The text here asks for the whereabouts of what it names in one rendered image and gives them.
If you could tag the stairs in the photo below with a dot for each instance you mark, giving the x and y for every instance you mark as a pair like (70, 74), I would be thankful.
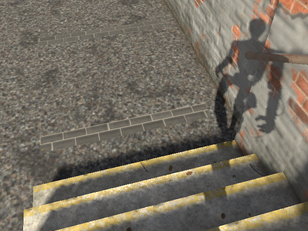
(210, 188)

